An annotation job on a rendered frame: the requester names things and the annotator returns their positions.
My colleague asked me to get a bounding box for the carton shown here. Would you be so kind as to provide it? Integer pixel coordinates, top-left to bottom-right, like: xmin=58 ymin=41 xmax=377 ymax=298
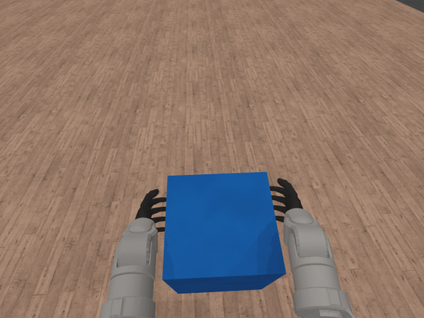
xmin=162 ymin=172 xmax=286 ymax=293

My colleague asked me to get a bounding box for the robot right hand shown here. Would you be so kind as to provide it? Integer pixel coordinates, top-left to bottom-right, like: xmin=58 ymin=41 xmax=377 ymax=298
xmin=270 ymin=178 xmax=303 ymax=222

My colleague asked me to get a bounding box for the left robot forearm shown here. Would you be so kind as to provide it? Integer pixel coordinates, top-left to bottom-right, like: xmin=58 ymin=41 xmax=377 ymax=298
xmin=99 ymin=218 xmax=158 ymax=318

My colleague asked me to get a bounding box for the right robot forearm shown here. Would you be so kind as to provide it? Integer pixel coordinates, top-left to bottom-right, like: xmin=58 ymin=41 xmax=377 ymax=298
xmin=284 ymin=208 xmax=355 ymax=318

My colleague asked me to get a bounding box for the robot left hand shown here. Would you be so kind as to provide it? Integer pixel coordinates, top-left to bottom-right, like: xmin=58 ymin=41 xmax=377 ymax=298
xmin=135 ymin=189 xmax=166 ymax=232

